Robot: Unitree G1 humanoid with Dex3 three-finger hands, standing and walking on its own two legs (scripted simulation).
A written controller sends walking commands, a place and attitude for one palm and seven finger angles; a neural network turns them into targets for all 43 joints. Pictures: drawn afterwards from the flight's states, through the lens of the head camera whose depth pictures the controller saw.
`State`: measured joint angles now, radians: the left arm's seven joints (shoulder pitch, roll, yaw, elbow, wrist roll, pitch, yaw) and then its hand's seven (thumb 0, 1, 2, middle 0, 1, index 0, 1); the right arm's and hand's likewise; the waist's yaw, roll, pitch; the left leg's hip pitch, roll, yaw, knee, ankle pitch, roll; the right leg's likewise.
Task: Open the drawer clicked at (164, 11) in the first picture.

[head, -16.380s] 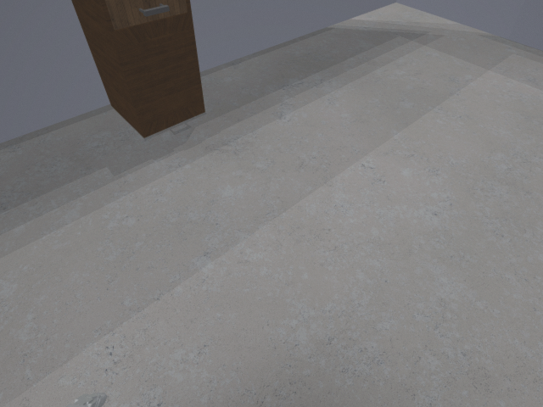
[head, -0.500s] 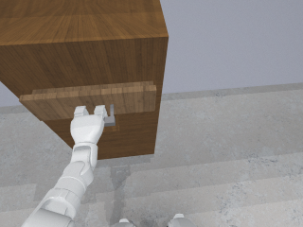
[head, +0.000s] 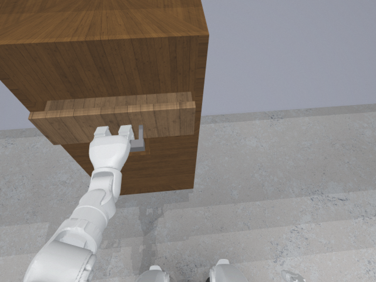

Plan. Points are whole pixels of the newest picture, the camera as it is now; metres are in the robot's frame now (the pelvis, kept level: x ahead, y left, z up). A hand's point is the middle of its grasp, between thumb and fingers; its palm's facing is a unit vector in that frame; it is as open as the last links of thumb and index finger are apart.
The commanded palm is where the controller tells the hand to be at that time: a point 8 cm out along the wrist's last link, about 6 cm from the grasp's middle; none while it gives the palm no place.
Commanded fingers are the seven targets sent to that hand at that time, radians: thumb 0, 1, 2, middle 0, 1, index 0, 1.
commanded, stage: pull the drawer open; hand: left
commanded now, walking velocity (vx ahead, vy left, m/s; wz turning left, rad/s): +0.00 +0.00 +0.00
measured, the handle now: (119, 139) +0.45 +0.18 -0.03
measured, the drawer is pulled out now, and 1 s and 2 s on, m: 0.05 0.09 0.22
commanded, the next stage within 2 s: none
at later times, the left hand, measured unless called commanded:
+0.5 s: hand (117, 160) +0.40 +0.18 -0.06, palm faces -0.05 -0.03 -1.00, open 5.3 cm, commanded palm +0.36 +0.17 +0.00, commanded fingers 0.00 0.90 0.90 -0.40 -1.35 -0.40 -1.35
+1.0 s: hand (116, 175) +0.36 +0.18 -0.06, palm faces -0.01 -0.06 -1.00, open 5.4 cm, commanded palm +0.34 +0.18 +0.00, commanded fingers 0.00 0.90 0.90 -0.40 -1.35 -0.40 -1.35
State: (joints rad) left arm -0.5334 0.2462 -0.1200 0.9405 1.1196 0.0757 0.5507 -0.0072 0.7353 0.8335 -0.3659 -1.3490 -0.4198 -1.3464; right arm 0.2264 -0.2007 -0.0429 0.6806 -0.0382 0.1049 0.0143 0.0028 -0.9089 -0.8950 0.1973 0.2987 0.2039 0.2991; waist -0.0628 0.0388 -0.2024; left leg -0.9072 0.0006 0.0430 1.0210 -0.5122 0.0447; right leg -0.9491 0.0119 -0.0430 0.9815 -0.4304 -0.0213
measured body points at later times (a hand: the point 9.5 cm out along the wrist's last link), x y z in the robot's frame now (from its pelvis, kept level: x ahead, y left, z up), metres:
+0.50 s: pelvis -0.03 +0.00 -0.01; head +0.08 -0.01 +0.42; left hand +0.40 +0.18 +0.00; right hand +0.00 -0.27 -0.15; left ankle -0.02 +0.09 -0.67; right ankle +0.01 -0.11 -0.67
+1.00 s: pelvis +0.02 +0.00 +0.01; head +0.11 +0.01 +0.45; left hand +0.36 +0.18 +0.00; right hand +0.16 -0.25 -0.12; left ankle -0.02 +0.09 -0.67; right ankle +0.01 -0.11 -0.67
